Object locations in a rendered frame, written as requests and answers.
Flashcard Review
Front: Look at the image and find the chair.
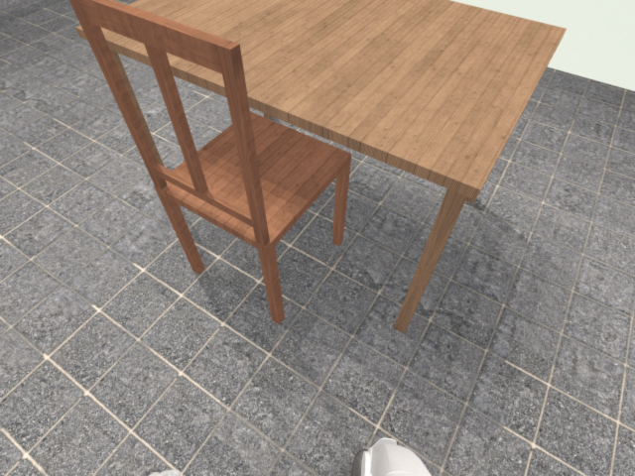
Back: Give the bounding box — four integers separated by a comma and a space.
69, 0, 351, 325

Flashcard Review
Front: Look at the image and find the right robot thigh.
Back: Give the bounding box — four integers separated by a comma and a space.
361, 443, 432, 476

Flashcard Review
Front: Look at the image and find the table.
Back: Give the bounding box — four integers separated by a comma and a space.
75, 0, 567, 333

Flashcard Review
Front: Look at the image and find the right robot shin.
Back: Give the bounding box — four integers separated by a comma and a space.
371, 438, 397, 448

